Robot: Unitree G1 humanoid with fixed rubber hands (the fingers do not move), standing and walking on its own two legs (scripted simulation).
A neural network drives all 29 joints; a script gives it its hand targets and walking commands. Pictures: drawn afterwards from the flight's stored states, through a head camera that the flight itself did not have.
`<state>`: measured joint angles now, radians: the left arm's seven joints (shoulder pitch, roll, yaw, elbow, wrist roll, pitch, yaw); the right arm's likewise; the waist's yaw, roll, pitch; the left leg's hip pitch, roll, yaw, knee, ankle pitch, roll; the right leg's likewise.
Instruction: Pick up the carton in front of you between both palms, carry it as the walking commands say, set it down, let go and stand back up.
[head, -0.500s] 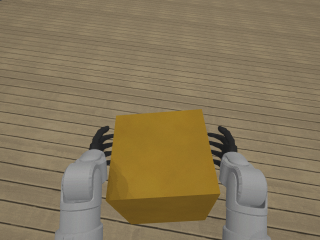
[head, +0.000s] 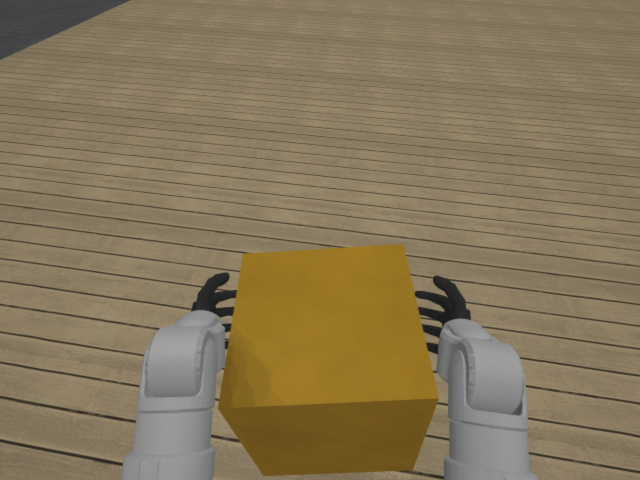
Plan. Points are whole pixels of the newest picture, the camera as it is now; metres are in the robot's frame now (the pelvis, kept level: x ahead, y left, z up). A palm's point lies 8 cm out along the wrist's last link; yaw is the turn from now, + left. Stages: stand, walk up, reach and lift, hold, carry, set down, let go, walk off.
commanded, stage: carry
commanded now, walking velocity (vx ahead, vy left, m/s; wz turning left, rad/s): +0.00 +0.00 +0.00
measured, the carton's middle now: (330, 365) +0.28 -0.01 -0.01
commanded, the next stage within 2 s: hold in 1.64 s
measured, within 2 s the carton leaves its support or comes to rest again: neither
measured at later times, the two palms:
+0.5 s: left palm (210, 345) +0.28 +0.15 +0.04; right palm (443, 351) +0.28 -0.15 +0.04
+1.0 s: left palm (199, 360) +0.25 +0.15 +0.04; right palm (441, 366) +0.26 -0.14 +0.04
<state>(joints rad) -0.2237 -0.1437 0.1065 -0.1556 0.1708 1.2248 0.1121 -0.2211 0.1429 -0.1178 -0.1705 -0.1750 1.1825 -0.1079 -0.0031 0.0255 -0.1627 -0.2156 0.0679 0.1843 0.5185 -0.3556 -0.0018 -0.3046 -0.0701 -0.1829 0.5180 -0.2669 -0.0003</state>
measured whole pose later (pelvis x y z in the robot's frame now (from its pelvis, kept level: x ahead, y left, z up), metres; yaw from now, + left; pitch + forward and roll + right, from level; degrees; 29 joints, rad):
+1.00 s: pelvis -0.03 +0.00 +0.00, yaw +1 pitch +2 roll +0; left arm -0.23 -0.15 0.18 0.21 0.25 0.74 0.04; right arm -0.23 0.14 -0.17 0.21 -0.25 0.73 -0.04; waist 0.00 0.00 -0.11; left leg -0.23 0.06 0.18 0.52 -0.31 0.01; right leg -0.32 -0.09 -0.19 0.51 -0.22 0.00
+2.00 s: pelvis -0.06 -0.01 +0.01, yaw +7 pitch -8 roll +0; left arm -0.28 -0.16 0.23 0.27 0.28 0.71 0.00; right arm -0.27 0.15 -0.21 0.26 -0.30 0.73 -0.01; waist 0.00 0.01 0.04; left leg -0.05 -0.02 -0.01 0.40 -0.21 0.01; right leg -0.09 -0.01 0.02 0.39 -0.16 0.01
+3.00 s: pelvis -0.09 -0.02 -0.08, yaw +8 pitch +32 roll +1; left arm -0.55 -0.23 0.37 0.48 0.23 0.14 0.14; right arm -0.58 0.09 -0.41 0.53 -0.24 0.17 -0.02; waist -0.04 0.04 -0.09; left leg -1.21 -0.08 -0.07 1.02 -0.35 -0.01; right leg -1.25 0.04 0.08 1.00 -0.30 0.02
